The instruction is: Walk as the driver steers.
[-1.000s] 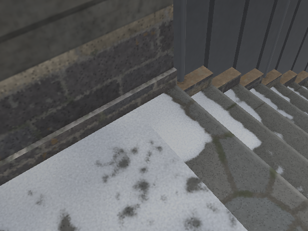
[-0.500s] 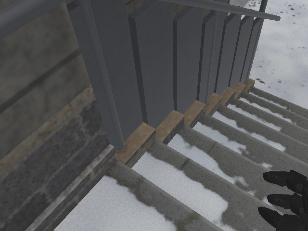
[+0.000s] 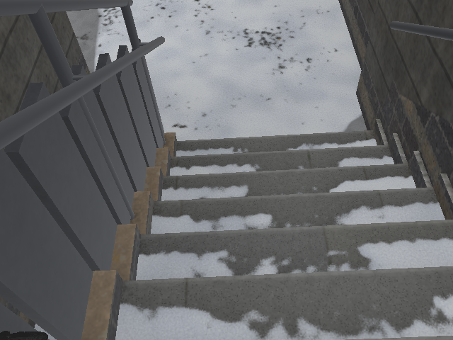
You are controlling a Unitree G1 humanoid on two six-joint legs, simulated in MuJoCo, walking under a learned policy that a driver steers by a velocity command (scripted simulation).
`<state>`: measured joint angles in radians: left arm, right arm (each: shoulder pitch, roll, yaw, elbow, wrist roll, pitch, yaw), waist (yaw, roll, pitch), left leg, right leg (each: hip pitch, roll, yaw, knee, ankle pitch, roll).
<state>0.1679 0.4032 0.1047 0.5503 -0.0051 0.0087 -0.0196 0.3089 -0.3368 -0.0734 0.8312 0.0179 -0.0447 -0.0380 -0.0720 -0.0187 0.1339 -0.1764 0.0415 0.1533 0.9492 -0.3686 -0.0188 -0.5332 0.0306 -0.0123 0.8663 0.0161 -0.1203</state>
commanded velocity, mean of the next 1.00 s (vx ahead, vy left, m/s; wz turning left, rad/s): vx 0.17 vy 0.00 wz -0.66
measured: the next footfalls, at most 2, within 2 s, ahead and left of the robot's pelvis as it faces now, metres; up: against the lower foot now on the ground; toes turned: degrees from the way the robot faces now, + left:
left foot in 0.46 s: +0.34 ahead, +0.12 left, -0.18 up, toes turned -32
right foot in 1.08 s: +0.32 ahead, -0.19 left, -0.18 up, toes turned -39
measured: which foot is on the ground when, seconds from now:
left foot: up 0.00-0.44, down 0.46-1.00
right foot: down 0.00-0.44, up 0.46-1.00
